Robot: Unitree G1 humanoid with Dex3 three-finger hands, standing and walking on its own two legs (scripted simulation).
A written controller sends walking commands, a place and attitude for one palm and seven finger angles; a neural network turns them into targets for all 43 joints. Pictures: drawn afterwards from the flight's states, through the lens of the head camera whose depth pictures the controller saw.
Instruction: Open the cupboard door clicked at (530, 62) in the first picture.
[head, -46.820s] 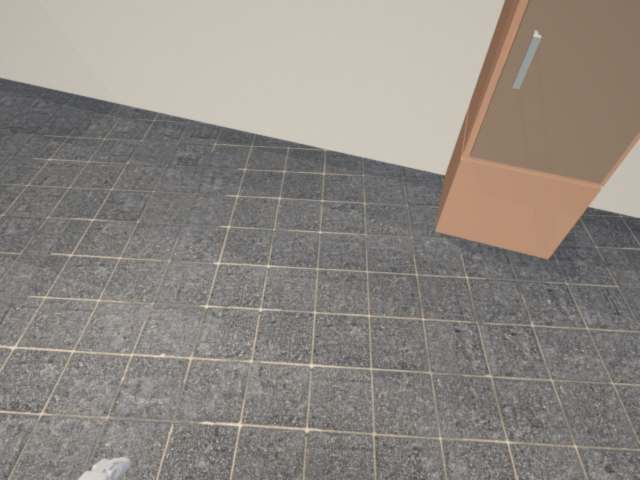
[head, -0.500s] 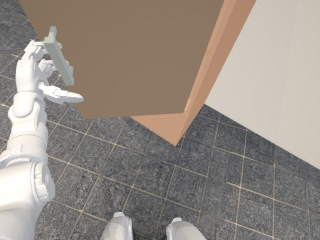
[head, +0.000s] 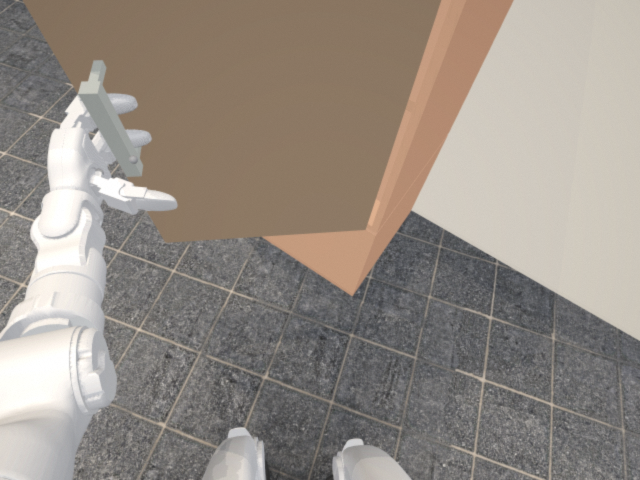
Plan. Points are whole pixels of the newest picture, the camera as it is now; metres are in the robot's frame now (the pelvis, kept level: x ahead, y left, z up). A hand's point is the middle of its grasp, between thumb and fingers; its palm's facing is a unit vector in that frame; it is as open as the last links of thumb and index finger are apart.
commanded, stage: slide the fingers in behind the handle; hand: left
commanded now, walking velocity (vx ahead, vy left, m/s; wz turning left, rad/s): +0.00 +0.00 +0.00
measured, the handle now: (117, 123) +0.55 +0.22 +0.08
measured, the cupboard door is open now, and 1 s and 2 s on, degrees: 41 41 68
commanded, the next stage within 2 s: close the thumb around the handle in 0.42 s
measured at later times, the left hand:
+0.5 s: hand (136, 157) +0.50 +0.20 +0.08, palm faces +0.06 -1.00 +0.00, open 14.0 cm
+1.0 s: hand (133, 160) +0.49 +0.20 +0.08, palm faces +0.06 -1.00 -0.01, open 7.9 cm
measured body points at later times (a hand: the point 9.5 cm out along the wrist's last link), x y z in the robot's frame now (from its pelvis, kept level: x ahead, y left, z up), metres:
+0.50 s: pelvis +0.00 +0.02 +0.00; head +0.11 +0.03 +0.43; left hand +0.49 +0.25 +0.08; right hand +0.00 -0.25 -0.12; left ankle +0.03 +0.11 -0.67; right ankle -0.03 -0.08 -0.67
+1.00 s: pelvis -0.01 +0.02 +0.00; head +0.11 +0.04 +0.43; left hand +0.48 +0.25 +0.08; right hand +0.01 -0.25 -0.11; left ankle +0.03 +0.11 -0.67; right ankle -0.03 -0.08 -0.67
